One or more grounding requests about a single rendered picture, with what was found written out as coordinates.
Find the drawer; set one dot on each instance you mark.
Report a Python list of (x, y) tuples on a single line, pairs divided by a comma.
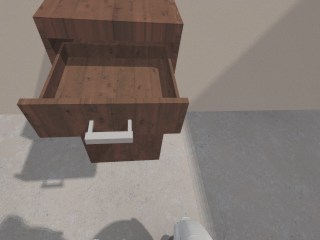
[(109, 84)]

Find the cabinet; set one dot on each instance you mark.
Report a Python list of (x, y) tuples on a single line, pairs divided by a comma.
[(133, 22)]

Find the robot right thigh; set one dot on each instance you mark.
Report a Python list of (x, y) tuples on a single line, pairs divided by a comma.
[(190, 230)]

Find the handle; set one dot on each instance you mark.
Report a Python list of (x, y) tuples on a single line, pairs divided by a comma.
[(111, 137)]

